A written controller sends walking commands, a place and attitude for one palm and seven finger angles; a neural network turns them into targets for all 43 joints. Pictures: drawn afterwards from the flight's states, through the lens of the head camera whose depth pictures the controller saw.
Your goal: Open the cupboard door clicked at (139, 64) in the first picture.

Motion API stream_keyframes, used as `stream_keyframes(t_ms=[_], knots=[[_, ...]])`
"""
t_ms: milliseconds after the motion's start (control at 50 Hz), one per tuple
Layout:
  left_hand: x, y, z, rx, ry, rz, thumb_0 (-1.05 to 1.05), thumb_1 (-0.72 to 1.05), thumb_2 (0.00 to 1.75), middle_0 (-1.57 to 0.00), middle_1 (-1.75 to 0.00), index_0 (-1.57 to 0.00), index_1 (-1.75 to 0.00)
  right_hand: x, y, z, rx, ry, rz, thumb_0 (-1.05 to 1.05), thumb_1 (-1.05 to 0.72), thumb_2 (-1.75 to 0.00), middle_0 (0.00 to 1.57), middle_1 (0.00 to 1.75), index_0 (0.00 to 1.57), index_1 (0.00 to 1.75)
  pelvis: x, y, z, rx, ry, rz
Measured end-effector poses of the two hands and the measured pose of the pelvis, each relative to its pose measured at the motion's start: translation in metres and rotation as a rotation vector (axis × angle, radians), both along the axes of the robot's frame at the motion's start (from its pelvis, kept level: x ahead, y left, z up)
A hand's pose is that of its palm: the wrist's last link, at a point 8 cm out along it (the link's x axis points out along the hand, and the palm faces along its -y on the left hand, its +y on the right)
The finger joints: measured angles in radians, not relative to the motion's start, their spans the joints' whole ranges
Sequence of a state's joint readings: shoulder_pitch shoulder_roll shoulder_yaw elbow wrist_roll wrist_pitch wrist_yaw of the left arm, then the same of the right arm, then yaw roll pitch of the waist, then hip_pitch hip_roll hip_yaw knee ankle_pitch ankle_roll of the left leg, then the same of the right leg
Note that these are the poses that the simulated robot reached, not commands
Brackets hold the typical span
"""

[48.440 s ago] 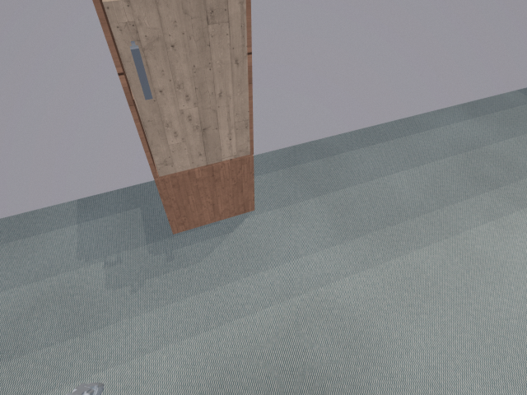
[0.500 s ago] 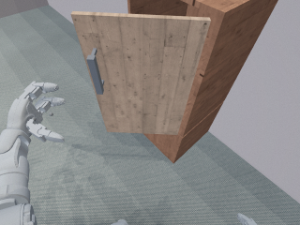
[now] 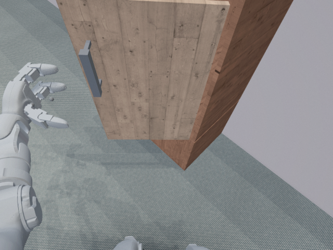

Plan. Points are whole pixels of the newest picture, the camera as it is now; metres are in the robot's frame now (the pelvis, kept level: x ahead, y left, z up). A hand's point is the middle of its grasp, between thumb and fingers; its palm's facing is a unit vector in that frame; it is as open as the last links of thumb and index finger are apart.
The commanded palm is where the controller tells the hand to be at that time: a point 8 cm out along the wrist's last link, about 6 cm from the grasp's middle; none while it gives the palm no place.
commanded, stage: move the hooked fingers beside the handle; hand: left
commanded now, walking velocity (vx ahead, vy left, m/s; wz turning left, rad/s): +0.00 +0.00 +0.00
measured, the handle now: (93, 70) +0.55 +0.19 +0.09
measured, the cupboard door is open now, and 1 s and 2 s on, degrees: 46 46 46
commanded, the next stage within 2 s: slide the fingers in behind the handle in 1.20 s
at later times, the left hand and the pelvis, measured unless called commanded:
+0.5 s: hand (61, 77) +0.52 +0.26 +0.09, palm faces -0.01 -1.00 +0.00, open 14.0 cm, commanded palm +0.49 +0.30 +0.09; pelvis +0.01 +0.00 -0.01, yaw -2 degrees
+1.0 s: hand (60, 82) +0.50 +0.26 +0.09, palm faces +0.00 -1.00 +0.00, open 14.0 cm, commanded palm +0.48 +0.30 +0.08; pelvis +0.02 +0.01 -0.01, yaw -1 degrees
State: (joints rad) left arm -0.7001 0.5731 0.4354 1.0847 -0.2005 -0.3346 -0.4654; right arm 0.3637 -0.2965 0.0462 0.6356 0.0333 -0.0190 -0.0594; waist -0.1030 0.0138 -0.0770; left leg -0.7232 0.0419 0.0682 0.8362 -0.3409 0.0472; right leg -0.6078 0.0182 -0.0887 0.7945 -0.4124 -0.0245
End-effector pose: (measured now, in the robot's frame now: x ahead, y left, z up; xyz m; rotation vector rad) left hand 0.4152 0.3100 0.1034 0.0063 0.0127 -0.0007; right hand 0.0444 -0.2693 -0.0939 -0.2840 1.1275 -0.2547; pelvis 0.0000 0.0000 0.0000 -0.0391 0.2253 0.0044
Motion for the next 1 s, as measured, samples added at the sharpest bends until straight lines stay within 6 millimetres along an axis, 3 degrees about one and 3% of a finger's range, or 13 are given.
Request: stream_keyframes(t_ms=[340, 560, 700, 1000], knots=[[0.053, 0.003, -0.004, -0.005, 0.028, -0.007, -0.01, -0.5, 0.3, -0.3, -1.2, -0.3, -1.2, -0.051, -0.006, -0.003, -0.04, 0.179, -0.085, 0.01, -0.9, -0.9, 0.2, 0.3, 0.2, 0.3, 0.002, 0.0, -0.011, -0.016, 0.081, -0.012], [0.084, 0.0, -0.01, 0.004, 0.023, -0.013, -0.01, -0.5, 0.3, -0.29, -1.2, -0.3, -1.2, -0.069, 0.003, -0.002, -0.031, 0.262, -0.129, 0.0, -0.9, -0.9, 0.2, 0.3, 0.2, 0.3, 0.01, 0.004, -0.014, -0.022, 0.132, -0.029], [0.078, 0.001, -0.017, 0.003, 0.034, -0.003, -0.01, -0.5, 0.3, -0.3, -1.2, -0.3, -1.2, -0.06, 0.01, -0.002, -0.001, 0.26, -0.135, 0.0, -0.9, -0.9, 0.2, 0.3, 0.2, 0.3, 0.019, 0.006, -0.011, -0.021, 0.125, -0.036], [0.064, 0.0, -0.011, -0.004, 0.011, -0.003, -0.01, -0.5, 0.3, -0.29, -1.2, -0.3, -1.2, -0.013, 0.005, -0.008, -0.005, 0.16, -0.062, 0.0, -0.9, -0.9, 0.2, 0.3, 0.2, 0.3, 0.019, 0.005, -0.011, -0.022, 0.1, -0.013]])
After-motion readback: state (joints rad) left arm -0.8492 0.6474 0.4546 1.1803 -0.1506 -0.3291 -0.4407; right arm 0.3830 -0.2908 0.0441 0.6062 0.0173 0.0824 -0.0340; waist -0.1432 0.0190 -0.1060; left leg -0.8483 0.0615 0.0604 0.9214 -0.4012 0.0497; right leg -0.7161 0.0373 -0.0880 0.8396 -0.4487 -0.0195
